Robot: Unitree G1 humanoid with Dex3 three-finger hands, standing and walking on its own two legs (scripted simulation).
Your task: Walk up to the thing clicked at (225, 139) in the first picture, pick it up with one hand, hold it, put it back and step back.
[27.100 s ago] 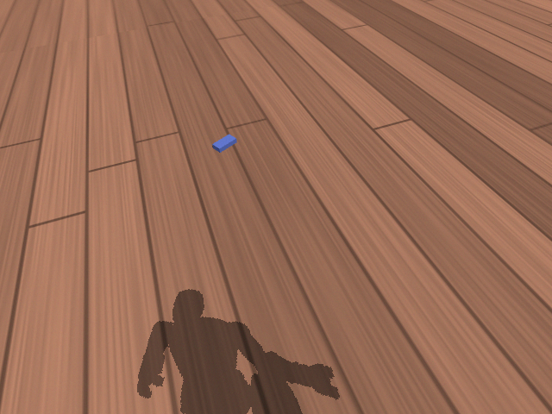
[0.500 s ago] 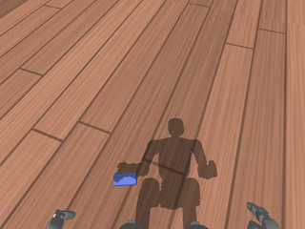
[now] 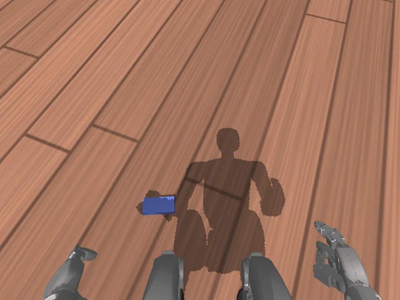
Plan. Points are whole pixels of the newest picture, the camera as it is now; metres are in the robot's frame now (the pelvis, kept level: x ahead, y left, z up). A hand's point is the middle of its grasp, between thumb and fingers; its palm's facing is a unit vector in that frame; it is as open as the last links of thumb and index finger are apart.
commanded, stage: rise first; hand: left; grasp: from above
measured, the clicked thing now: (158, 205) +0.47 +0.20 -0.60
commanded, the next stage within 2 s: none
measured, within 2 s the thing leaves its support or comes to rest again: neither
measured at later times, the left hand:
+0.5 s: hand (123, 237) +0.31 +0.26 -0.34, palm faces -0.49 -0.22 -0.84, open 14.0 cm
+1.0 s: hand (134, 222) +0.37 +0.26 -0.43, palm faces -0.48 +0.00 -0.88, open 14.2 cm
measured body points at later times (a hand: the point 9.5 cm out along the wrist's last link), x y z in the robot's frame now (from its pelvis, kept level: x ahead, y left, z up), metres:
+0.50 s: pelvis -0.07 +0.00 -0.19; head +0.14 +0.01 +0.21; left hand +0.33 +0.27 -0.29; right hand +0.05 -0.28 -0.33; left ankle +0.03 +0.12 -0.58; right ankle +0.02 -0.14 -0.58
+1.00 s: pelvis -0.06 +0.00 -0.26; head +0.16 +0.04 +0.13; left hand +0.39 +0.25 -0.38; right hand +0.00 -0.28 -0.38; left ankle +0.03 +0.12 -0.58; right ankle +0.02 -0.13 -0.58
